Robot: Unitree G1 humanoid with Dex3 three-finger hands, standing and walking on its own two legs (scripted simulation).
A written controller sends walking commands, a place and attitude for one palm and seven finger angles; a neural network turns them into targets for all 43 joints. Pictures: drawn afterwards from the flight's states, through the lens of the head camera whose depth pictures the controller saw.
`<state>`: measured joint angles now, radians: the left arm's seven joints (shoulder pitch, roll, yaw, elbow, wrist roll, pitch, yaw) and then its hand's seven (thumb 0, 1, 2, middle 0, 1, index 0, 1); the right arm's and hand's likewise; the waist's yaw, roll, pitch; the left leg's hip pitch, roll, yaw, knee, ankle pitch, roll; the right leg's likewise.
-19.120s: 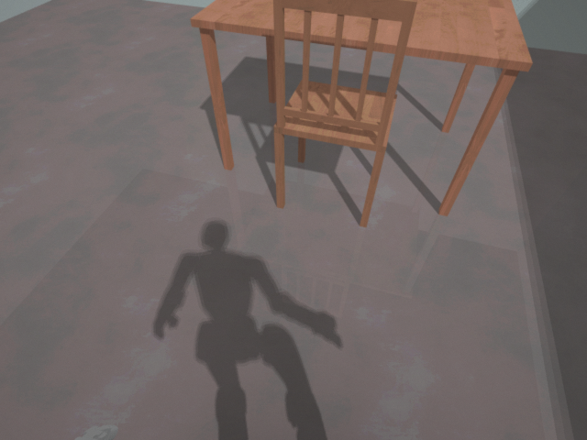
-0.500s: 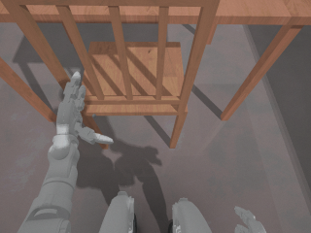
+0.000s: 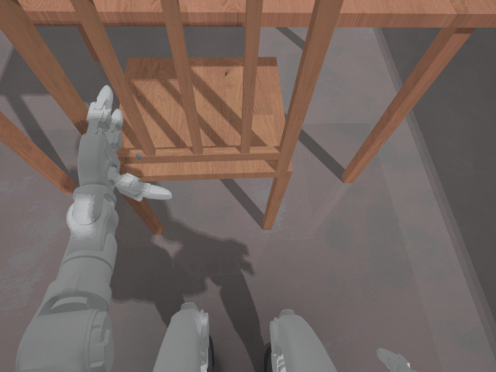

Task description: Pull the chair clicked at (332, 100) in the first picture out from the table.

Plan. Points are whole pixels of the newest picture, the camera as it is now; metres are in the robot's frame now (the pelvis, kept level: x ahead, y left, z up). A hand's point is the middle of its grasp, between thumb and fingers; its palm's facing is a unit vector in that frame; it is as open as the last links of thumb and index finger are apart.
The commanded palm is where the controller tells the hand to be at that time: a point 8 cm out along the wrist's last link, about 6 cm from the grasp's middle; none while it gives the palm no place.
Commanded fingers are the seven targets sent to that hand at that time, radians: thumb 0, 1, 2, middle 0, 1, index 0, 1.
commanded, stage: push the fingers through the gap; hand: left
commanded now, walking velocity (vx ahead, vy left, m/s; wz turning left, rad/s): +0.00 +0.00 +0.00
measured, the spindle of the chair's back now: (187, 95) +0.54 +0.09 +0.06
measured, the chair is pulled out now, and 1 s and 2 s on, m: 0.00 0.00 0.00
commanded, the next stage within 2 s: hook a spindle and tug to test in 1.10 s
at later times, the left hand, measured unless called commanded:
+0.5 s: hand (141, 133) +0.49 +0.16 +0.03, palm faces +0.04 -1.00 -0.03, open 16.9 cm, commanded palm +0.47 +0.21 +0.03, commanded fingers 0.00 -0.50 0.30 -0.06 -0.08 -0.06 -0.08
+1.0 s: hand (140, 123) +0.51 +0.17 +0.03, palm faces +0.05 -1.00 -0.03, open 16.9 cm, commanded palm +0.48 +0.21 +0.03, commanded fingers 0.00 -0.50 0.30 -0.06 -0.08 -0.06 -0.08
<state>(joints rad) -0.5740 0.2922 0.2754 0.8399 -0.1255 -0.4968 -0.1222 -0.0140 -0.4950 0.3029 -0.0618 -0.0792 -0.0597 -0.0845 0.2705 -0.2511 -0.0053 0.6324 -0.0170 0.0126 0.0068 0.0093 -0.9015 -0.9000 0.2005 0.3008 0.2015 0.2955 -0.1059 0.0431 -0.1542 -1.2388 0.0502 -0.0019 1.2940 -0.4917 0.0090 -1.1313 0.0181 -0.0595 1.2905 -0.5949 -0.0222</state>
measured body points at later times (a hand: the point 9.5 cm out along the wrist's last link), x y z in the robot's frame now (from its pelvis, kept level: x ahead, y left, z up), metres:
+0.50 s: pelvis -0.01 +0.01 -0.01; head +0.14 +0.02 +0.42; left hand +0.48 +0.22 +0.04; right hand +0.04 -0.26 -0.13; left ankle +0.05 +0.12 -0.61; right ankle +0.01 -0.11 -0.61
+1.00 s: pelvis +0.00 +0.01 -0.01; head +0.16 +0.03 +0.41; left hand +0.50 +0.22 +0.03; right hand +0.01 -0.25 -0.12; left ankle +0.05 +0.12 -0.61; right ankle +0.01 -0.11 -0.61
